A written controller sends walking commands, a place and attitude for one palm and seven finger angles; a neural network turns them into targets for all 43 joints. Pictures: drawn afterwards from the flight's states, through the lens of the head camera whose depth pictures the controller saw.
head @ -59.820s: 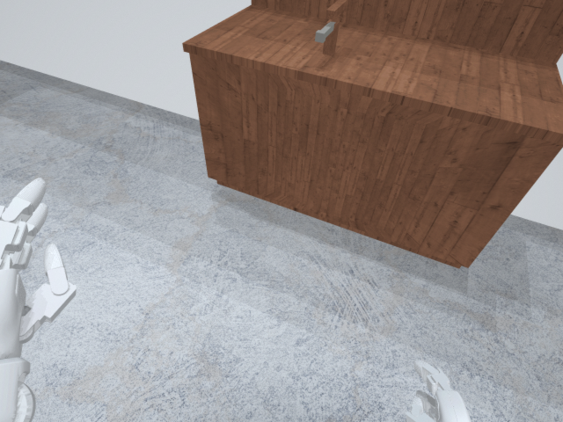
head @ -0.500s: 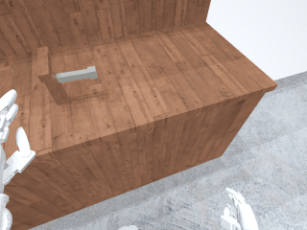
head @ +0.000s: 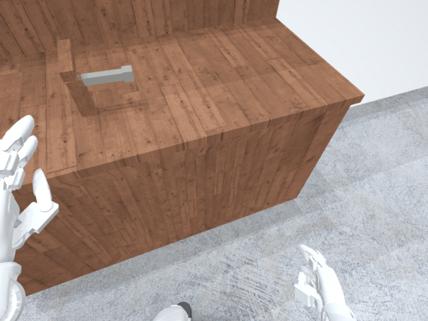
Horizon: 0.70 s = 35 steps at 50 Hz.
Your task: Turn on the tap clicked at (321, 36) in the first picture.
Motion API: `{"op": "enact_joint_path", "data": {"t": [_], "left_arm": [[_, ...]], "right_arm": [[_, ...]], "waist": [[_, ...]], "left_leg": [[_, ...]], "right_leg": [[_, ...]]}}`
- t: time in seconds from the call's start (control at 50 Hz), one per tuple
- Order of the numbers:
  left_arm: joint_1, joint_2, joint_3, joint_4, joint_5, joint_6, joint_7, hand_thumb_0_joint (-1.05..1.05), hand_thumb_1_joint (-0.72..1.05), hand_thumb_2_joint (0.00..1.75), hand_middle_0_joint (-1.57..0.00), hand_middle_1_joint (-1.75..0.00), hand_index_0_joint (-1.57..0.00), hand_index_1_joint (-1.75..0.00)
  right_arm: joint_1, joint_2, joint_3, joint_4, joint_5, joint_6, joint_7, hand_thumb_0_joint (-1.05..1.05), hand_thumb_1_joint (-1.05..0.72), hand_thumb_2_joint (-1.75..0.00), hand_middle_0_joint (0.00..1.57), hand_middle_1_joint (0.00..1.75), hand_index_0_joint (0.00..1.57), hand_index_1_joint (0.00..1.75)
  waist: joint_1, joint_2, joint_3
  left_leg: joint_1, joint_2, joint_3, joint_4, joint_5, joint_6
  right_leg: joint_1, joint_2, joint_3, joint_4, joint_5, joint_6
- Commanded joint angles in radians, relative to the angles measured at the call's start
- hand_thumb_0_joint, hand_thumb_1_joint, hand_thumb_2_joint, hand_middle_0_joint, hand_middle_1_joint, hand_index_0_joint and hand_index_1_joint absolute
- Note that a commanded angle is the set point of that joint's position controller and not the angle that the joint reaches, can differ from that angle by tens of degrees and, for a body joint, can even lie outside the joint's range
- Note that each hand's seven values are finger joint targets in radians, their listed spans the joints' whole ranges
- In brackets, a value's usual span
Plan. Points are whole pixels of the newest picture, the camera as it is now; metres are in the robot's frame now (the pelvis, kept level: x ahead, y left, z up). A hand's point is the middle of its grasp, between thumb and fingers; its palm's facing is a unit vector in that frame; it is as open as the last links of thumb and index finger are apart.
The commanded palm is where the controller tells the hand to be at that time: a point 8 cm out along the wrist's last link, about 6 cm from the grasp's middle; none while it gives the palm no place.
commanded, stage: step back with the hand held close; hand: left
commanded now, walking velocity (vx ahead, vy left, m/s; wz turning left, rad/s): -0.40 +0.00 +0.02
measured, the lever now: (128, 73) +0.63 +0.28 +0.09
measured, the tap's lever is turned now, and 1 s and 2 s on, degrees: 86 86 86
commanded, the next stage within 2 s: stop stepping back and stand still in 0.02 s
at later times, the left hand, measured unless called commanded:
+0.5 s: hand out of the picture +0.08 +0.23 +0.16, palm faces +0.45 -0.82 -0.34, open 7.4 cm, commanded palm +0.03 +0.27 +0.18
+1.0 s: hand out of the picture +0.07 +0.22 +0.17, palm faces +0.48 -0.81 -0.35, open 7.4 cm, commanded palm +0.01 +0.26 +0.18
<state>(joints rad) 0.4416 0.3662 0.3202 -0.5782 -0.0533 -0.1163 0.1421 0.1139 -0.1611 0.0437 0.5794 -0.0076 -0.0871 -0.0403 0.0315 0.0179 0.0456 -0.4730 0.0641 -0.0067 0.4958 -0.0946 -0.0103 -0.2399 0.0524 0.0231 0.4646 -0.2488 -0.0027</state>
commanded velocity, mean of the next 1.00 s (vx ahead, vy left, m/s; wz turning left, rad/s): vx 0.10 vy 0.02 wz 0.00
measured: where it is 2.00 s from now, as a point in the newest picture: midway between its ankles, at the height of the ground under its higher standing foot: outside the picture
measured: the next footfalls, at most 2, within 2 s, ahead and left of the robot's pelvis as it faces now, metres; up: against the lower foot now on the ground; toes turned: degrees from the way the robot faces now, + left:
left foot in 0.22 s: -0.02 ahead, +0.11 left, +0.00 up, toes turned +3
right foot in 0.76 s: -0.05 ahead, -0.11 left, +0.00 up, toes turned +3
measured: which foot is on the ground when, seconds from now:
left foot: down 0.00-0.00, up 0.02-0.20, down 0.22-0.74, up 0.76-0.96, down 0.98-1.00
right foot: down 0.00-0.56, up 0.58-0.74, down 0.76-1.00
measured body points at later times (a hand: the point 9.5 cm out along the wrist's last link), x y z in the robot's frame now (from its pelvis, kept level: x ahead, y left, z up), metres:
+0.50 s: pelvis -0.11 -0.02 +0.00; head -0.12 -0.01 +0.45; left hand +0.05 +0.27 +0.18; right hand +0.04 -0.25 -0.09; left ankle -0.10 +0.10 -0.71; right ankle -0.03 -0.12 -0.73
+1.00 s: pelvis -0.12 -0.03 +0.00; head -0.13 -0.03 +0.45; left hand +0.04 +0.26 +0.19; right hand +0.05 -0.27 -0.08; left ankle -0.11 +0.11 -0.73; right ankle -0.09 -0.12 -0.73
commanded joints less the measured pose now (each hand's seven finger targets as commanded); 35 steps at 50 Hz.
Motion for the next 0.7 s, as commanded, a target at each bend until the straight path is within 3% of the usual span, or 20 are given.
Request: {"op": "enact_joint_path", "data": {"t": [0.0,0.06,0.1,0.14,0.18,0.2,0.24,0.26,0.3,0.34,0.4,0.42,0.46,0.5,0.52,0.54,0.56,0.58,0.62,0.68], "left_arm": [[0.012,0.204,0.142,-0.242,-0.003,-0.093,-0.002,0.00,0.90,0.90,-0.20,-0.30,-0.20,-0.30],[0.027,0.169,0.132,-0.221,-0.001,-0.104,-0.010,0.00,0.90,0.90,-0.20,-0.30,-0.20,-0.30],[0.061,0.176,0.163,-0.169,0.003,-0.101,0.011,0.00,0.90,0.90,-0.20,-0.30,-0.20,-0.30],[0.072,0.167,0.163,-0.182,0.004,-0.099,0.031,0.00,0.90,0.90,-0.20,-0.30,-0.20,-0.30],[0.091,0.157,0.143,-0.184,-0.007,-0.090,0.041,0.00,0.90,0.90,-0.20,-0.30,-0.20,-0.30],[0.068,0.162,0.127,-0.208,-0.010,-0.081,0.039,0.00,0.90,0.90,-0.20,-0.30,-0.20,-0.30],[0.062,0.164,0.142,-0.216,-0.003,-0.076,0.042,0.00,0.90,0.90,-0.20,-0.30,-0.20,-0.30],[0.001,0.173,0.135,-0.278,0.007,-0.083,0.044,0.00,0.90,0.90,-0.20,-0.30,-0.20,-0.30],[0.066,0.138,0.114,-0.170,0.012,-0.069,0.049,0.00,0.90,0.90,-0.20,-0.30,-0.20,-0.30],[0.013,0.128,0.091,-0.123,0.026,-0.074,0.036,0.00,0.90,0.90,-0.20,-0.30,-0.20,-0.30],[-0.059,0.172,0.109,-0.139,0.031,-0.077,0.033,0.00,0.90,0.90,-0.20,-0.30,-0.20,-0.30],[-0.088,0.170,0.108,-0.140,0.025,-0.070,0.033,0.00,0.90,0.90,-0.20,-0.30,-0.20,-0.30],[-0.143,0.164,0.095,-0.143,0.018,-0.061,0.035,0.00,0.90,0.90,-0.20,-0.30,-0.20,-0.30],[-0.107,0.154,0.099,-0.098,0.019,-0.055,0.043,0.00,0.90,0.90,-0.20,-0.30,-0.20,-0.30],[-0.131,0.141,0.093,-0.133,0.017,-0.061,0.044,0.00,0.90,0.90,-0.20,-0.30,-0.20,-0.30],[-0.152,0.152,0.109,-0.160,0.023,-0.066,0.049,0.00,0.90,0.90,-0.20,-0.30,-0.20,-0.30],[-0.184,0.216,0.155,-0.167,0.035,-0.073,0.056,0.00,0.90,0.90,-0.20,-0.30,-0.20,-0.30],[-0.151,0.183,0.144,-0.123,0.039,-0.071,0.049,0.00,0.90,0.90,-0.20,-0.30,-0.20,-0.30],[-0.056,0.123,0.095,-0.016,0.026,-0.060,0.033,0.00,0.90,0.90,-0.20,-0.30,-0.20,-0.30],[-0.062,0.114,0.071,-0.036,0.027,-0.057,0.025,0.00,0.90,0.90,-0.20,-0.30,-0.20,-0.30]], "right_arm": [[-0.041,-0.141,-0.104,-0.148,0.029,-0.018,-0.017,0.00,-0.90,-0.90,0.20,0.30,0.20,0.30],[-0.092,-0.080,-0.052,-0.169,0.011,0.004,-0.016,0.00,-0.90,-0.90,0.20,0.30,0.20,0.30],[-0.062,-0.102,-0.063,-0.154,0.009,0.012,-0.033,0.00,-0.90,-0.90,0.20,0.30,0.20,0.30],[0.002,-0.140,-0.090,-0.154,0.021,0.005,-0.041,0.00,-0.90,-0.90,0.20,0.30,0.20,0.30],[0.008,-0.195,-0.106,-0.181,0.036,-0.018,-0.049,0.00,-0.90,-0.90,0.20,0.30,0.20,0.30],[0.001,-0.209,-0.111,-0.183,0.050,-0.030,-0.047,0.00,-0.90,-0.90,0.20,0.30,0.20,0.30],[0.011,-0.171,-0.090,-0.170,0.029,-0.057,-0.046,0.00,-0.90,-0.90,0.20,0.30,0.20,0.30],[0.021,-0.171,-0.093,-0.159,0.026,-0.069,-0.043,0.00,-0.90,-0.90,0.20,0.30,0.20,0.30],[0.028,-0.180,-0.084,-0.132,0.032,-0.084,-0.034,0.00,-0.90,-0.90,0.20,0.30,0.20,0.30],[0.000,-0.191,-0.091,-0.122,0.025,-0.074,-0.029,0.00,-0.90,-0.90,0.20,0.30,0.20,0.30],[0.024,-0.172,-0.103,-0.089,0.014,-0.057,-0.028,0.00,-0.90,-0.90,0.20,0.30,0.20,0.30],[0.032,-0.156,-0.094,-0.069,0.012,-0.055,-0.025,0.00,-0.90,-0.90,0.20,0.30,0.20,0.30],[0.013,-0.142,-0.076,-0.070,0.012,-0.053,-0.027,0.00,-0.90,-0.90,0.20,0.30,0.20,0.30],[0.018,-0.153,-0.065,-0.069,0.008,-0.049,-0.041,0.00,-0.90,-0.90,0.20,0.30,0.20,0.30],[0.014,-0.185,-0.071,-0.084,0.004,-0.053,-0.043,0.00,-0.90,-0.90,0.20,0.30,0.20,0.30],[0.020,-0.190,-0.073,-0.094,0.009,-0.064,-0.043,0.00,-0.90,-0.90,0.20,0.30,0.20,0.30],[0.024,-0.158,-0.077,-0.103,0.014,-0.078,-0.046,0.00,-0.90,-0.90,0.20,0.30,0.20,0.30],[0.036,-0.148,-0.076,-0.086,0.014,-0.085,-0.032,0.00,-0.90,-0.90,0.20,0.30,0.20,0.30],[0.002,-0.154,-0.071,-0.068,0.024,-0.087,-0.015,0.00,-0.90,-0.90,0.20,0.30,0.20,0.30],[-0.015,-0.165,-0.067,-0.096,0.012,-0.076,-0.024,0.00,-0.90,-0.90,0.20,0.30,0.20,0.30]], "waist": [[0.000,-0.291,-0.216],[-0.032,-0.102,-0.177],[-0.045,-0.105,-0.197],[-0.057,-0.058,-0.271],[-0.030,0.134,-0.226],[-0.026,0.134,-0.210],[-0.049,0.248,-0.138],[-0.053,0.255,-0.138],[-0.041,0.110,-0.115],[-0.042,-0.003,-0.059],[-0.054,-0.189,-0.076],[-0.065,-0.241,-0.100],[-0.083,-0.134,-0.094],[-0.076,-0.048,-0.076],[-0.074,0.155,-0.055],[-0.066,0.337,-0.051],[-0.068,0.324,-0.072],[-0.065,0.221,-0.007],[-0.039,0.118,0.030],[-0.017,0.177,-0.012]], "left_leg": [[0.106,-0.091,0.002,0.592,-0.370,-0.043],[0.017,-0.034,-0.007,0.460,-0.385,-0.027],[0.100,-0.036,0.014,0.189,-0.295,-0.022],[0.270,-0.033,0.035,-0.069,-0.116,0.004],[0.309,0.139,-0.154,-0.159,0.045,0.080],[0.326,0.172,-0.175,-0.158,0.083,0.094],[0.200,0.165,-0.261,-0.276,-0.193,0.118],[0.217,0.152,-0.251,-0.268,-0.233,0.120],[0.135,0.126,-0.196,-0.210,-0.308,0.114],[0.024,0.025,-0.097,-0.093,-0.485,0.068],[0.177,-0.083,0.028,0.381,-0.402,0.034],[0.176,-0.072,0.028,0.459,-0.349,0.037],[0.255,-0.026,0.004,0.339,-0.376,0.053],[0.319,-0.042,0.018,0.074,-0.445,0.072],[0.270,0.028,-0.159,-0.137,-0.626,0.113],[0.236,0.179,-0.362,-0.305,-0.747,0.171],[0.149,0.256,-0.444,-0.357,-0.760,0.234],[0.080,0.241,-0.461,-0.368,-0.742,0.243],[0.000,0.190,-0.295,-0.336,-0.642,0.185],[-0.061,0.110,-0.149,-0.193,-0.609,0.116]], "right_leg": [[-0.154,-0.380,0.236,-0.230,0.423,-0.191],[-0.026,-0.326,0.120,-0.086,0.673,-0.144],[-0.002,-0.285,0.122,-0.045,0.619,-0.105],[0.009,-0.243,0.121,-0.007,0.354,-0.058],[-0.066,-0.087,0.022,0.091,0.066,0.008],[-0.102,-0.050,0.003,0.119,-0.066,0.017],[-0.111,-0.038,-0.011,0.228,-0.175,0.019],[-0.117,-0.041,-0.006,0.240,-0.150,0.018],[0.018,-0.047,-0.017,0.075,-0.066,0.022],[0.083,-0.076,0.015,-0.106,-0.059,0.002],[-0.242,-0.297,0.359,-0.296,-0.552,-0.141],[-0.232,-0.330,0.371,-0.287,-0.503,-0.164],[-0.303,-0.318,0.271,-0.216,-0.480,-0.142],[-0.317,-0.210,0.149,-0.086,-0.471,-0.097],[-0.297,-0.102,0.079,0.119,-0.417,-0.064],[-0.294,0.022,-0.092,0.403,-0.268,-0.001],[-0.280,-0.004,-0.042,0.630,-0.231,0.012],[-0.309,-0.039,0.011,0.690,-0.187,0.004],[-0.173,-0.078,-0.032,0.462,-0.174,0.003],[0.140,-0.027,-0.109,0.074,-0.156,-0.015]]}}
